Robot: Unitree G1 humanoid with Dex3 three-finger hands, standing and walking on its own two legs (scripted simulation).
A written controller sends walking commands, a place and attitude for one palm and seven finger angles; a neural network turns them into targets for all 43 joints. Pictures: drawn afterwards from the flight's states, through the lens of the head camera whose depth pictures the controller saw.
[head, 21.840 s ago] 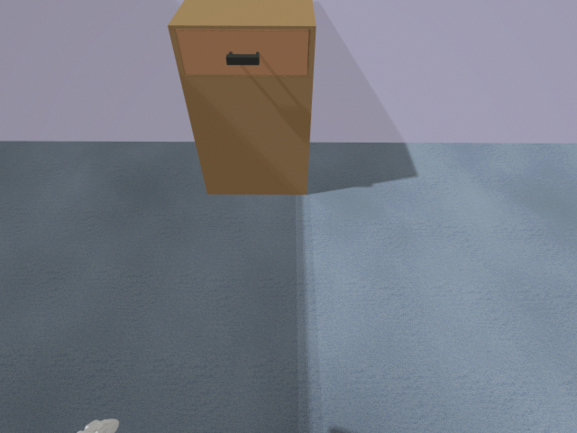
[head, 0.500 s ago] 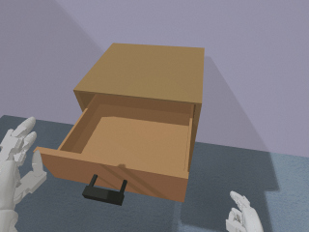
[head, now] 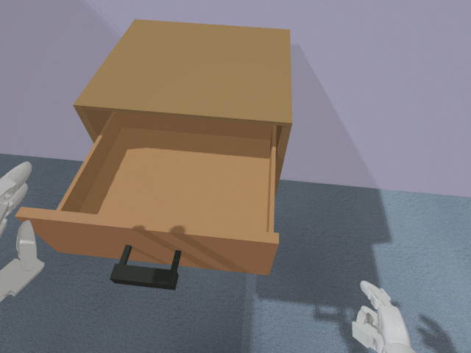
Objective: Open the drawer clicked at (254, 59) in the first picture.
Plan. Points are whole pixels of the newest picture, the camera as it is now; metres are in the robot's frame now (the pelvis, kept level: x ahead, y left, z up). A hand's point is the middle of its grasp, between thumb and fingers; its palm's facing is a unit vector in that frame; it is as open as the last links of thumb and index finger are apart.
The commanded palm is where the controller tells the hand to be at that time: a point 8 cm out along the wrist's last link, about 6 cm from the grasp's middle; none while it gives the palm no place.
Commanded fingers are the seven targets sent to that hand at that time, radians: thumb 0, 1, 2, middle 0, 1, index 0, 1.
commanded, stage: step back with the hand held close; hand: left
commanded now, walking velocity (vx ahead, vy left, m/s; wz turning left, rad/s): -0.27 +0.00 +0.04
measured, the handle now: (148, 264) +0.28 +0.18 -0.05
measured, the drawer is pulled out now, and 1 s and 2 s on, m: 0.29 0.29 0.29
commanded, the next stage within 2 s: stop stepping back and stand still in 0.84 s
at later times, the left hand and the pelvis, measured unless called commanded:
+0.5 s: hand out of the picture +0.14 +0.27 +0.16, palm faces +0.35 -0.81 -0.48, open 7.4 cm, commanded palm +0.08 +0.30 +0.18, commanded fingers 0.00 0.90 0.90 -0.20 -0.30 -0.20 -0.30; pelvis -0.05 +0.02 -0.01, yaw +1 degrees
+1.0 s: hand out of the picture +0.00 +0.21 +0.17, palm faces +0.25 -0.81 -0.53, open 7.4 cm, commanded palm -0.04 +0.25 +0.18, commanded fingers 0.00 0.90 0.90 -0.20 -0.30 -0.20 -0.30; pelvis -0.19 -0.02 +0.00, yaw -3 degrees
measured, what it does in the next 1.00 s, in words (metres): walks backwards: right foot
